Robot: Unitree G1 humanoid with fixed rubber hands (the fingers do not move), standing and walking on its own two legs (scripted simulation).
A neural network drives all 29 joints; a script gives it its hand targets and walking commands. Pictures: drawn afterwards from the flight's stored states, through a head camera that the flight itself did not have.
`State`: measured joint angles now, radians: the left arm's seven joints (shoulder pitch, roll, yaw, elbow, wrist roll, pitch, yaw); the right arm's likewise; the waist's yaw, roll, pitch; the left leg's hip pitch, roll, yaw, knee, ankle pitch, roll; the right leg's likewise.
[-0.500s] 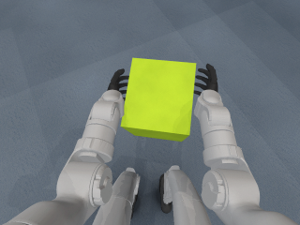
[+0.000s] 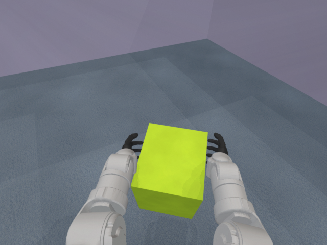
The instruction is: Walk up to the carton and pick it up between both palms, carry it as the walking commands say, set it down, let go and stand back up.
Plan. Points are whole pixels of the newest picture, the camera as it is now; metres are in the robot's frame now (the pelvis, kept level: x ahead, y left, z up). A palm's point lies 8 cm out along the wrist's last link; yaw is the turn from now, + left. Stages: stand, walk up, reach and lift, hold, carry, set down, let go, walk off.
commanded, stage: reach and lift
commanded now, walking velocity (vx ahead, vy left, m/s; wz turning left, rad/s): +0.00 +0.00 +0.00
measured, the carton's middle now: (171, 172) +0.34 -0.01 -0.04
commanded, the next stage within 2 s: hold in 1.44 s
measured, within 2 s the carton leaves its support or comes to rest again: neither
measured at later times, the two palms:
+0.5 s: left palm (120, 168) +0.28 +0.12 +0.07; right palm (223, 156) +0.30 -0.13 +0.10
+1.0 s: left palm (124, 164) +0.29 +0.11 +0.06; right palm (222, 158) +0.31 -0.14 +0.07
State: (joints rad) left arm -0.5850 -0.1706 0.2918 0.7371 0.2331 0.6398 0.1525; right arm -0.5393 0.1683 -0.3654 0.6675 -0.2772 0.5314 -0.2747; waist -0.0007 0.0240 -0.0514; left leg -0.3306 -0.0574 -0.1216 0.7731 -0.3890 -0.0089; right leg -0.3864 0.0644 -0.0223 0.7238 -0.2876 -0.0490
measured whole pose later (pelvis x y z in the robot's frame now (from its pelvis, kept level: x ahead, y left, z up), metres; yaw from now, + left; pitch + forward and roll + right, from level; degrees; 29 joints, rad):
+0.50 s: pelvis -0.02 -0.01 +0.00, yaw +0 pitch -9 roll +0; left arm -0.53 -0.18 0.38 0.72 0.28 0.73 0.12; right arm -0.67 0.16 -0.38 0.84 -0.28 0.65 -0.31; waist 0.00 0.02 -0.10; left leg -0.23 -0.05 -0.12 0.72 -0.35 -0.01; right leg -0.28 0.07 -0.02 0.67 -0.24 -0.05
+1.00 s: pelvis -0.02 -0.01 +0.00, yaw +0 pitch -9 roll +0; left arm -0.57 -0.19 0.40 0.73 0.30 0.68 0.15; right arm -0.70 0.16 -0.43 0.91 -0.31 0.55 -0.31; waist 0.00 0.03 -0.03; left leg -0.23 -0.04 -0.12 0.72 -0.35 -0.02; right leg -0.28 0.07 -0.02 0.67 -0.25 -0.05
